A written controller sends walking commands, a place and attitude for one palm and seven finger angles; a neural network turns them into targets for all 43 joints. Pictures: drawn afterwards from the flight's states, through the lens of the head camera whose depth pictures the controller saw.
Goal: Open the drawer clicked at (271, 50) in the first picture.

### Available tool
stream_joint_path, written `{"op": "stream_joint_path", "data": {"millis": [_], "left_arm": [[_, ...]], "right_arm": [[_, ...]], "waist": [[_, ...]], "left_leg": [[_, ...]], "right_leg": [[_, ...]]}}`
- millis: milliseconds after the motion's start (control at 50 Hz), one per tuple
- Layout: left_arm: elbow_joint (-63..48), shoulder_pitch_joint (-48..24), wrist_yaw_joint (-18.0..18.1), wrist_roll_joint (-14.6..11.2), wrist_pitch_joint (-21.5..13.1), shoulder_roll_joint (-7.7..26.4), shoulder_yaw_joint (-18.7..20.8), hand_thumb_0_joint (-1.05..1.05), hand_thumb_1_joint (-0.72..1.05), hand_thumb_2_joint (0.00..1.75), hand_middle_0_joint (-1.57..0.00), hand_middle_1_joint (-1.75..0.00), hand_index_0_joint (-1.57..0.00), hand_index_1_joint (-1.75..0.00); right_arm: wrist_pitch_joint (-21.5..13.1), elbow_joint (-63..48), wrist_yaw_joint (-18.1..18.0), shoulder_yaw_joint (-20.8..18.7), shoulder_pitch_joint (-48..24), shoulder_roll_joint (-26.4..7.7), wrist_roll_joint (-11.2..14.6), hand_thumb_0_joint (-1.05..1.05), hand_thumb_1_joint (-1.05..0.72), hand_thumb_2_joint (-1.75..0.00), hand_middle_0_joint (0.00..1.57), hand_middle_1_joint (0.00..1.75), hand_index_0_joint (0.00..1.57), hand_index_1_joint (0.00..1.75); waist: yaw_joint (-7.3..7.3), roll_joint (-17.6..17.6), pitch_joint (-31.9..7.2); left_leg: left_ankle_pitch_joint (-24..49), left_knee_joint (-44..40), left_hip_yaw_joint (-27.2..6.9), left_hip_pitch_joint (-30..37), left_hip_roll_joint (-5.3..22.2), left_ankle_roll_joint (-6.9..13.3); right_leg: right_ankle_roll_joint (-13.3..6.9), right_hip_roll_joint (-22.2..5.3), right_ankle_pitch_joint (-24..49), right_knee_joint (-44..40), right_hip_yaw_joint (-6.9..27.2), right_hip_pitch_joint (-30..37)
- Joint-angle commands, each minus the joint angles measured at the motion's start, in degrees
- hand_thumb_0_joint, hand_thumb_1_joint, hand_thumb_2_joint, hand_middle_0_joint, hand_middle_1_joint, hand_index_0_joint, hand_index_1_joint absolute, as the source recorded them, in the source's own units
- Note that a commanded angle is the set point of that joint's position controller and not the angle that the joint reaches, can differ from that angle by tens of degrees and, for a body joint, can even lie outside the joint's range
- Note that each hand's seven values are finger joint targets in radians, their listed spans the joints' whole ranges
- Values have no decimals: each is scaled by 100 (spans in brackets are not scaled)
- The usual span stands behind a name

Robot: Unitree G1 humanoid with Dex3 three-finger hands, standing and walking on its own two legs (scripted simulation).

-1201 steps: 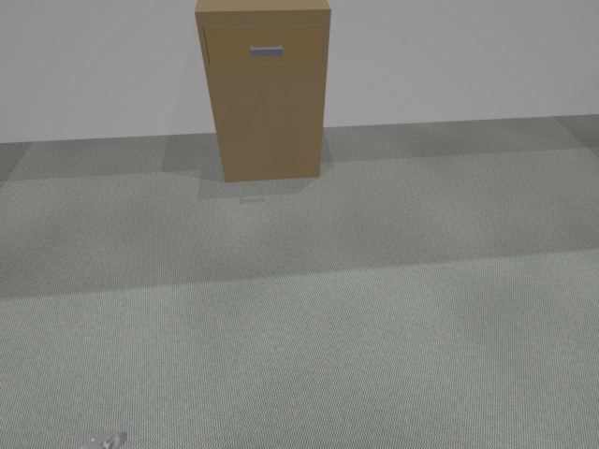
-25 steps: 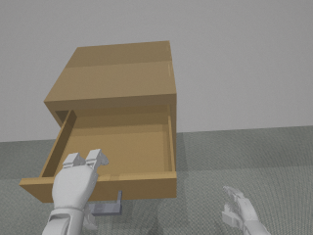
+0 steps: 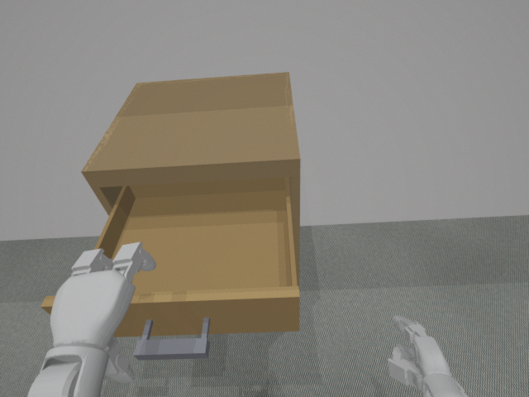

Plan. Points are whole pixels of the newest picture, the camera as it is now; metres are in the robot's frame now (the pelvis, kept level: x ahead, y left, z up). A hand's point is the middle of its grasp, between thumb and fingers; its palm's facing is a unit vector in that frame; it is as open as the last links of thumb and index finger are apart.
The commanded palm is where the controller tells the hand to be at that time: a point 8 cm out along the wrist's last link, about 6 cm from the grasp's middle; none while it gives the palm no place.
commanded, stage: draw the hand back to the body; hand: left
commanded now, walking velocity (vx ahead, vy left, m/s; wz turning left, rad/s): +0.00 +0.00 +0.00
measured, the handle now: (175, 336) +0.22 +0.22 -0.09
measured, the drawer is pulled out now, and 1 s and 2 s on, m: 0.30 0.30 0.30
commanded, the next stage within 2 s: step back with the hand held close in 1.04 s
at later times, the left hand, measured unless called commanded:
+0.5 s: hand (110, 282) +0.19 +0.23 +0.15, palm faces +0.37 -0.85 -0.38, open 11.6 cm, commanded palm +0.14 +0.27 +0.17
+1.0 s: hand (91, 277) +0.19 +0.24 +0.16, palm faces +0.43 -0.81 -0.39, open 7.7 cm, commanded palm +0.13 +0.28 +0.18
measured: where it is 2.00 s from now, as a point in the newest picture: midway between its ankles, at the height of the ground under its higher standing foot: outside the picture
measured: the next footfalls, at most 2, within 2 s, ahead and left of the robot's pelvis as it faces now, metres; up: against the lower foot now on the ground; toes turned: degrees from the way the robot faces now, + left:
right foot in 1.74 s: -0.05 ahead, -0.10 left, +0.00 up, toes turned +2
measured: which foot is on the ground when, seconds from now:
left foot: down 0.00-1.00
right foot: down 0.00-1.00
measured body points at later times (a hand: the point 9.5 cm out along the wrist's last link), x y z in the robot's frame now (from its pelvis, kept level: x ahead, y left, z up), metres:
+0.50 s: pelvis +0.01 +0.00 +0.00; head +0.00 -0.02 +0.45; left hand +0.17 +0.27 +0.17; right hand +0.20 -0.21 -0.08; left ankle -0.03 +0.12 -0.74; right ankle +0.02 -0.12 -0.74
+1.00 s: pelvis +0.01 +0.00 +0.01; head +0.00 -0.02 +0.45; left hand +0.16 +0.28 +0.18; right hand +0.22 -0.20 -0.07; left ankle -0.03 +0.12 -0.74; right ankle +0.02 -0.12 -0.74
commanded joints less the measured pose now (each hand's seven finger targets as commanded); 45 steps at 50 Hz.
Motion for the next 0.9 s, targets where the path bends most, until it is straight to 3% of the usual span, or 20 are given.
{"op": "stream_joint_path", "data": {"millis": [0,20,40,60,80,100,140,160,220,280,340,420,460,540,560,620,760,780,840,880], "left_arm": [[-1140,-633,307,24,-38,1051,982,0,-50,30,-30,-120,-30,-120],[-1117,-533,294,7,-10,1053,1005,0,-50,30,-30,-120,-30,-120],[-1519,-561,-24,-4464,-556,-841,734,0,-47,32,-30,-118,-30,-118],[-1190,-111,-106,-4766,-875,-158,1184,0,-43,33,-29,-115,-29,-115],[-1259,-41,-153,-4796,-1046,-63,1248,0,-40,34,-29,-113,-29,-113],[-1458,148,-145,-5183,-1214,286,1798,0,-36,36,-29,-111,-29,-111],[-2230,-416,-111,-5344,-1497,485,1987,0,-29,39,-29,-107,-29,-107],[-2262,-448,-70,-5398,-1574,621,2170,0,-26,40,-28,-104,-28,-104],[-2046,-124,-139,-5521,-1696,235,1998,0,-15,45,-27,-98,-27,-98],[-1720,-20,-219,-5583,-1764,61,1951,0,-5,50,-27,-91,-27,-91],[-1678,77,-265,-5630,-1852,86,2086,0,6,54,-26,-84,-26,-84],[-1727,184,-295,-5656,-1940,135,2221,0,20,60,-25,-75,-25,-75],[-2022,13,-269,-5644,-1986,334,2365,0,27,63,-25,-70,-25,-70],[-2049,108,-224,-5662,-2006,410,2551,0,41,69,-24,-62,-24,-62],[-2079,20,-214,-5664,-2004,507,2645,0,44,70,-23,-59,-23,-59],[-1671,172,-223,-5712,-1968,342,2642,0,55,75,-22,-52,-22,-52],[-1741,-65,-271,-5716,-1990,370,2686,0,80,86,-21,-37,-21,-37],[-1565,54,-280,-5729,-1969,228,2573,0,83,87,-21,-34,-21,-34],[-1801,-97,-286,-5719,-1966,345,2620,0,90,90,-20,-30,-20,-30],[-1672,-31,-270,-5727,-1941,371,2679,0,90,90,-20,-30,-20,-30]], "right_arm": [[-308,-947,-10,-118,-1113,-392,13,0,-90,-90,20,30,20,30],[-298,-967,-24,-110,-1124,-413,1,0,-90,-90,20,30,20,30],[-674,-1548,-134,-51,-699,7,82,0,-90,-90,20,30,20,30],[-970,-1398,-250,-9,-752,-167,19,0,-90,-90,20,30,20,30],[-1100,-1376,-287,37,-711,-140,27,0,-90,-90,20,30,20,30],[-1099,-1304,-415,25,-541,-200,-17,0,-90,-90,20,30,20,30],[-1305,-1319,-510,81,-427,-187,-64,0,-90,-90,20,30,20,30],[-1407,-1224,-539,103,-366,-207,-104,0,-90,-90,20,30,20,30],[-1570,-1127,-504,113,-120,-140,-108,0,-90,-90,20,30,20,30],[-1653,-1037,-468,57,-74,-175,-100,0,-90,-90,20,30,20,30],[-1676,-1019,-445,-16,-78,-217,-101,0,-90,-90,20,30,20,30],[-1673,-967,-423,-60,-95,-235,-89,0,-90,-90,20,30,20,30],[-1710,-978,-433,-73,-120,-273,-88,0,-90,-90,20,30,20,30],[-1720,-951,-465,-93,-71,-242,-85,0,-90,-90,20,30,20,30],[-1726,-935,-476,-98,-108,-260,-77,0,-90,-90,20,30,20,30],[-1678,-860,-490,-101,-114,-204,-64,0,-90,-90,20,30,20,30],[-1671,-856,-466,-137,-145,-260,-53,0,-90,-90,20,30,20,30],[-1662,-834,-468,-120,-119,-245,-52,0,-90,-90,20,30,20,30],[-1646,-898,-454,-129,-107,-274,-55,0,-90,-90,20,30,20,30],[-1646,-873,-471,-111,-137,-238,-69,0,-90,-90,20,30,20,30]], "waist": [[-9,-319,-554],[29,-372,-573],[-545,-1273,-197],[-435,-1382,-302],[-406,-1350,-164],[-354,-1114,-191],[-359,-245,-418],[-363,127,-286],[-412,333,-7],[-456,-178,300],[-401,-514,-2],[-372,-417,-203],[-369,-133,-354],[-362,-315,-519],[-359,-130,-435],[-375,-435,-109],[-389,-180,-185],[-404,-287,-94],[-389,-360,-330],[-382,-321,-177]], "left_leg": [[1402,-506,121,-354,-106,86],[1443,-519,124,-380,-124,84],[1099,-390,125,181,115,266],[920,-434,122,205,138,241],[855,-473,144,97,131,262],[999,-527,164,94,126,209],[1181,-557,188,184,65,108],[1148,-567,183,134,44,54],[1397,-650,147,12,75,-14],[1393,-691,119,-104,123,-20],[1570,-667,133,-64,129,21],[1741,-651,147,-56,113,-1],[1779,-634,145,28,87,-24],[1964,-616,146,58,87,-18],[1893,-611,156,55,73,-36],[1760,-669,159,-52,94,-27],[1867,-671,160,75,87,-29],[1874,-693,163,34,102,-25],[1924,-694,130,91,96,-12],[1791,-730,129,34,93,-29]], "right_leg": [[-174,33,619,-453,-24,659],[-161,31,684,-435,-63,722],[-50,78,694,-433,-403,745],[-29,108,467,-474,-368,756],[-9,23,370,-476,-355,724],[-7,-28,413,-613,-364,798],[-14,-135,547,-633,-365,903],[-32,-138,491,-693,-357,854],[-72,-143,689,-666,-465,844],[-52,-99,693,-737,-495,760],[-35,-113,907,-679,-466,936],[-40,-120,1084,-633,-450,1056],[-57,-114,1113,-654,-417,1065],[-39,-127,1314,-600,-443,1170],[-58,-108,1235,-665,-415,1106],[-26,-99,1131,-710,-459,976],[-43,-97,1188,-760,-413,961],[-23,-105,1184,-737,-460,948],[-22,-105,1234,-692,-435,1049],[-26,-103,1132,-742,-452,998]]}}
